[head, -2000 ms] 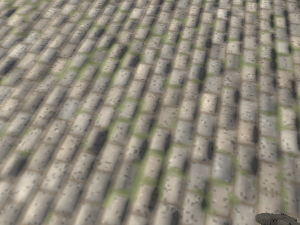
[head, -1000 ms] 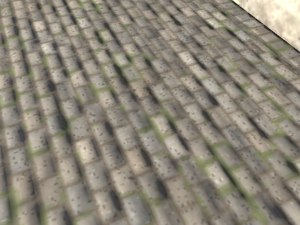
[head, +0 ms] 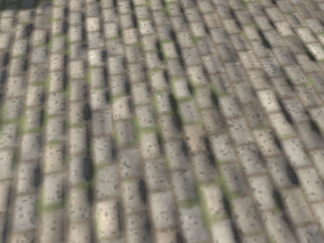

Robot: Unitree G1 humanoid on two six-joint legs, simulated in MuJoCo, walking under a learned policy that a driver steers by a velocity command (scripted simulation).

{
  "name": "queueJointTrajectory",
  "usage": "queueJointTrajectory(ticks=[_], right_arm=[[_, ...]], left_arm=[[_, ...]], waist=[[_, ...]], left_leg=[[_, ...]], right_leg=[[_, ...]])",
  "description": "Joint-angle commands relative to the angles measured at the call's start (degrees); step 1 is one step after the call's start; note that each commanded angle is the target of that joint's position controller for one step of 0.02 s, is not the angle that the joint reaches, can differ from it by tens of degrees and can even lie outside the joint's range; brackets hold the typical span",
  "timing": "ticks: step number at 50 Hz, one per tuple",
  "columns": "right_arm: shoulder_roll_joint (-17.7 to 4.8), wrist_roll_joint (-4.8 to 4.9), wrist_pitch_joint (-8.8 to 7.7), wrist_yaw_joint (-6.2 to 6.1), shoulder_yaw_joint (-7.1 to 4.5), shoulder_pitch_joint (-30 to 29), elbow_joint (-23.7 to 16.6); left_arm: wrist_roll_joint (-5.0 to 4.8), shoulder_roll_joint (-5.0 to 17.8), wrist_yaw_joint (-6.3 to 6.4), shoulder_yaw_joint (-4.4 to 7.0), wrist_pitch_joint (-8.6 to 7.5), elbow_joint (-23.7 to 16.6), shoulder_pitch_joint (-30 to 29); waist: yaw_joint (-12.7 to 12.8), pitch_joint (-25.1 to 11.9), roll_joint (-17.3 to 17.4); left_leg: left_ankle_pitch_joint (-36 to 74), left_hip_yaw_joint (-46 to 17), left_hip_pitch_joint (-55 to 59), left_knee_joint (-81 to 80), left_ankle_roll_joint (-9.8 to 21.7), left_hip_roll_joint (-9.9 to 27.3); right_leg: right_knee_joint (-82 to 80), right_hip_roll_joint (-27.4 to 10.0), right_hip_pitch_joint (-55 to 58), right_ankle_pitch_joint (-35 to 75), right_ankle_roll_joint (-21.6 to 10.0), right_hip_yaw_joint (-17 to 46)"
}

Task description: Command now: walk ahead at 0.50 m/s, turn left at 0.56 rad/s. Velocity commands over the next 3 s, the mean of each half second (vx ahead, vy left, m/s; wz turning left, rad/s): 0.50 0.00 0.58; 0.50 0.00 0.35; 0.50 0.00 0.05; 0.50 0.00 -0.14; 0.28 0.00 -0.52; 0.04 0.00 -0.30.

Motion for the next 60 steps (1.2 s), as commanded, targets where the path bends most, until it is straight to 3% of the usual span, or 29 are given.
queueJointTrajectory(ticks=[1,2,5,10,15,18,19,20,21,22,23,24,25,27,31,36,41,43,44,45,46,47,48,49,50,51,54,57,60], right_arm=[[-6.98,-0.59,-1.30,-0.75,-1.96,4.55,-3.25],[-6.35,-1.12,-1.29,-0.99,-1.69,3.19,-4.17],[-7.50,-0.73,-1.60,-1.91,-2.04,4.06,-3.92],[-8.62,-0.10,-0.90,-3.25,-2.37,7.74,-2.69],[-8.37,0.33,-0.09,-3.55,-2.46,11.30,-1.33],[-7.47,0.13,0.43,-3.68,-2.36,9.71,-1.88],[-5.03,-0.14,0.33,-3.52,-1.49,9.66,-2.38],[-1.39,-1.25,0.23,-3.41,-0.12,11.09,-3.43],[-0.17,1.08,-0.27,-3.45,0.38,18.46,-5.41],[-6.68,1.56,-0.11,-3.72,-0.77,17.01,-3.41],[-9.11,0.95,0.21,-3.65,-1.53,10.84,-4.13],[-8.37,0.29,0.45,-3.70,-1.53,8.26,-4.54],[-7.60,-0.19,0.45,-3.45,-1.67,6.39,-5.25],[-5.51,0.58,0.88,-2.77,-1.54,7.00,-5.62],[-2.69,0.14,1.42,-2.51,-0.65,3.55,-7.44],[-0.60,-0.16,-0.03,-1.14,0.71,-3.63,-8.62],[-1.46,0.05,-0.75,0.21,0.81,-10.20,-11.26],[-3.86,-0.45,-0.71,0.17,-0.35,-5.97,-10.57],[-5.87,-0.61,-0.59,-0.10,-1.60,1.76,-8.26],[-8.99,-0.67,-0.20,-0.88,-3.11,10.59,-5.61],[-15.33,-1.62,0.08,-1.74,-4.33,16.96,-4.65],[-13.22,-0.90,-0.10,-1.64,-3.40,17.15,-4.91],[-9.87,-0.91,-0.46,-1.26,-2.14,13.93,-4.72],[-8.04,-0.77,-0.73,-1.21,-1.56,10.63,-4.59],[-6.39,-0.86,-1.01,-1.01,-1.05,7.37,-4.27],[-4.66,-1.21,-1.45,-0.86,-0.55,5.11,-4.43],[-4.85,-1.23,-2.69,-0.91,-0.74,3.63,-3.41],[-6.04,-1.29,-3.16,-1.60,-1.05,5.42,-1.39],[-7.02,-1.06,-2.77,-2.24,-1.18,7.42,0.20]], left_arm=[[1.24,7.70,0.45,1.57,-2.62,-6.48,-2.94],[1.53,7.82,0.33,1.78,-1.83,-6.31,-1.95],[2.34,5.63,0.37,1.29,-0.19,-6.59,-2.45],[1.92,3.23,-0.22,-0.02,-0.38,-9.19,-13.40],[0.87,5.89,-1.65,0.72,-1.60,-10.51,-17.35],[0.71,7.71,-1.69,1.98,-2.42,-8.90,-10.62],[1.40,9.49,-1.32,2.86,-2.76,-7.82,-4.76],[2.11,12.67,-0.80,3.60,-2.71,-7.11,3.74],[2.61,16.30,-1.39,4.43,-1.94,-4.96,6.97],[1.39,10.16,-1.65,3.11,-1.73,-6.22,4.63],[1.19,7.17,-1.31,2.26,-1.28,-6.63,2.43],[1.75,6.29,-1.20,1.75,-0.94,-6.83,-0.02],[1.96,5.13,-1.05,1.41,-0.71,-6.28,-1.40],[2.09,4.39,-0.71,1.16,-1.03,-5.42,-1.86],[1.69,6.69,-0.56,1.90,-1.47,-3.03,-0.27],[1.00,8.54,-0.73,1.94,-0.63,-0.58,1.27],[-0.47,10.95,-0.71,2.31,0.95,3.02,6.19],[-0.81,12.44,-0.40,2.55,1.60,3.63,5.56],[-0.89,12.37,-0.16,2.32,1.94,3.82,4.76],[-0.20,10.71,0.16,1.53,1.79,3.43,4.90],[1.58,4.65,-0.26,-0.64,0.94,0.67,8.37],[1.20,4.74,-0.77,-1.02,-0.37,1.76,8.94],[-0.86,9.34,-1.29,0.47,-0.96,0.27,4.30],[-1.40,8.85,-1.35,0.23,-1.26,-0.93,0.45],[-0.46,8.00,-1.04,0.21,-1.19,-0.85,-0.67],[0.35,7.93,-0.87,0.52,-0.61,-0.34,0.19],[0.76,5.18,-0.81,0.06,1.22,0.83,2.85],[1.43,4.52,-0.52,-0.18,1.62,-0.98,-2.87],[1.27,3.24,-1.23,-0.80,0.94,-2.29,-8.71]], waist=[[-1.32,-8.81,0.48],[0.03,-8.28,1.64],[0.61,-7.03,1.60],[-3.47,-4.35,4.15],[-4.59,-4.16,5.55],[-0.35,-5.64,7.84],[2.52,-10.02,6.60],[5.12,-18.44,-1.58],[0.94,-22.43,-22.30],[2.47,-16.81,-13.35],[3.87,-10.54,-8.21],[2.95,-7.55,-4.29],[2.24,-4.98,-4.09],[0.88,-4.47,-6.81],[1.10,-3.13,-4.51],[3.09,-1.54,-3.25],[3.78,0.23,-4.14],[-0.07,-3.38,-6.05],[-4.78,-7.96,-5.64],[-8.71,-13.34,-4.50],[-7.80,-22.06,8.28],[-7.21,-29.82,11.74],[-7.35,-21.75,8.10],[-5.96,-14.13,6.48],[-3.78,-9.59,3.59],[-1.73,-7.76,4.39],[1.06,-6.53,4.36],[0.12,-3.55,3.01],[-1.96,-1.95,2.88]], left_leg=[[5.02,-26.98,24.09,-20.08,11.18,15.39],[7.71,-25.02,20.08,-21.35,10.99,14.11],[14.62,-19.81,13.85,-22.98,11.31,12.29],[7.37,-15.91,10.88,-22.19,7.36,8.45],[2.04,-22.77,15.98,-16.67,5.94,11.08],[4.66,-25.78,17.38,-10.10,3.84,10.76],[6.04,-23.41,15.05,-1.97,1.90,7.71],[-5.08,-17.60,7.52,14.99,-0.55,3.39],[-24.73,-12.11,-12.61,31.71,-3.59,-2.28],[-21.04,-13.60,-18.66,38.41,-4.54,2.35],[-15.53,-11.91,-19.68,39.47,-4.91,4.06],[-11.48,-10.58,-17.50,38.33,-5.28,5.96],[-8.91,-10.61,-16.54,35.74,-5.47,7.44],[-6.64,-9.40,-13.07,32.91,-5.59,9.36],[-2.58,-8.26,-16.17,25.90,-6.69,10.21],[9.37,-4.55,-12.12,7.85,-6.03,8.67],[5.69,-1.08,-9.45,-1.85,-3.33,6.73],[2.43,1.16,-0.76,-4.43,-1.02,3.78],[5.58,2.54,10.70,-7.40,0.72,1.93],[7.90,-0.64,26.21,-5.98,2.40,3.85],[3.66,-25.37,48.95,-5.96,10.11,19.45],[0.16,-45.08,51.55,-15.05,14.98,26.64],[-1.79,-37.62,45.60,-16.49,12.37,24.58],[0.90,-28.68,36.91,-17.41,10.37,21.76],[4.65,-23.05,29.03,-19.15,8.96,19.08],[8.24,-19.32,23.39,-21.13,8.08,17.14],[12.09,-14.84,16.51,-26.03,9.18,16.08],[14.06,-10.89,16.43,-28.03,8.84,15.27],[12.68,-6.96,16.83,-28.46,6.72,13.46]], right_leg=[[-0.38,-3.59,-23.01,6.64,-0.98,5.04],[-2.03,-4.13,-19.84,8.10,-0.56,5.10],[-9.19,-3.54,-17.99,11.93,1.91,3.32],[-31.02,0.28,-15.33,29.16,3.69,2.61],[-40.03,2.50,-11.72,28.48,2.21,4.41],[-43.34,2.97,-3.15,22.83,-0.83,3.29],[-43.65,0.26,6.99,22.15,-3.07,4.92],[-43.23,-10.27,21.84,17.89,-6.41,15.74],[-50.82,-20.93,35.14,1.44,-15.00,44.24],[-53.11,-20.37,31.83,-9.23,-13.69,44.48],[-53.21,-18.00,25.60,-5.27,-11.36,34.39],[-53.73,-15.54,19.46,3.41,-10.30,27.02],[-54.68,-13.52,15.27,9.99,-10.22,21.79],[-57.03,-11.23,11.51,16.03,-9.79,14.48],[-59.77,-11.99,11.44,25.32,-11.90,7.13],[-60.70,-9.87,12.27,30.94,-11.12,-1.30],[-58.37,-13.10,19.23,37.55,-10.33,-2.23],[-51.16,-13.00,21.02,54.78,-8.98,-4.00],[-42.24,-11.27,18.85,61.19,-7.53,-6.41],[-30.33,-8.92,9.83,54.81,-5.44,-7.82],[-7.24,-1.57,-13.15,24.54,-1.71,-8.63],[4.17,3.73,-20.85,-6.97,-1.11,1.55],[7.38,0.29,-26.45,-4.93,-1.70,4.40],[5.14,-2.18,-27.45,-0.35,-2.26,2.85],[1.01,-4.06,-25.82,3.85,-2.05,2.19],[-2.04,-5.60,-22.23,7.03,-1.75,2.68],[-5.68,-6.07,-17.95,11.90,0.01,2.42],[-14.72,-6.14,-22.11,20.15,1.44,2.57],[-26.92,-4.43,-20.70,30.14,1.26,1.43]])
